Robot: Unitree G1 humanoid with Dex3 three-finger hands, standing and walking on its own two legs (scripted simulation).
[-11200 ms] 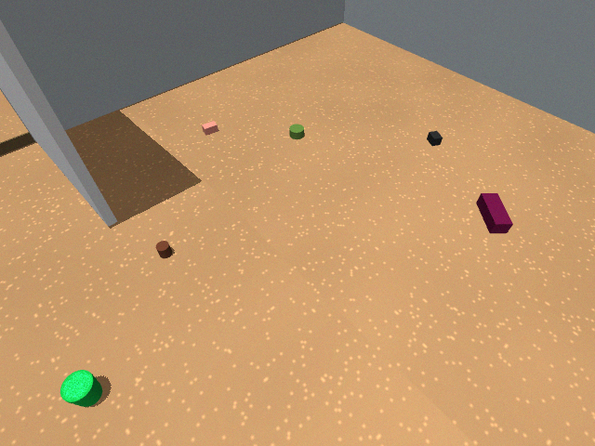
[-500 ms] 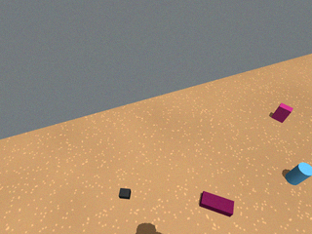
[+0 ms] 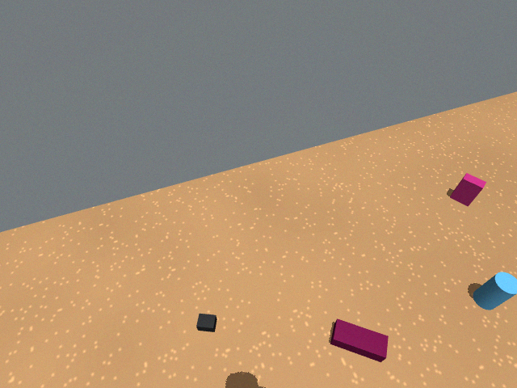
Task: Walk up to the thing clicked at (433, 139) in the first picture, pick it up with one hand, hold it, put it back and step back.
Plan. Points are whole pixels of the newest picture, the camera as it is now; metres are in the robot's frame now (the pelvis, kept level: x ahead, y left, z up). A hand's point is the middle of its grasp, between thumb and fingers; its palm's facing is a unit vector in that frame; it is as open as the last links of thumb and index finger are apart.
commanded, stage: stand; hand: left
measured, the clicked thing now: (206, 322) +0.45 +0.20 -0.76
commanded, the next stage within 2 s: walk up in 0.12 s
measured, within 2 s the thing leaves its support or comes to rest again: neither
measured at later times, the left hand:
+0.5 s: hand out of the picture +0.06 +0.20 -0.16, palm faces -0.03 -0.94 -0.35, open 7.4 cm
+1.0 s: hand out of the picture +0.15 +0.19 -0.15, palm faces +0.01 -0.94 -0.35, open 7.4 cm
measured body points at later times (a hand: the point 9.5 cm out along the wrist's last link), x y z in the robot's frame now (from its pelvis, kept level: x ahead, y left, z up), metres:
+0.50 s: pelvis +0.02 -0.06 -0.01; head +0.05 -0.07 +0.44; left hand +0.07 +0.25 -0.13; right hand +0.07 -0.39 -0.13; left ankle -0.01 +0.08 -0.71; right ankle +0.00 -0.15 -0.75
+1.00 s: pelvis +0.05 -0.06 +0.00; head +0.06 -0.07 +0.45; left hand +0.15 +0.24 -0.12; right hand +0.17 -0.35 -0.13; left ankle +0.06 +0.05 -0.75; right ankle +0.00 -0.16 -0.75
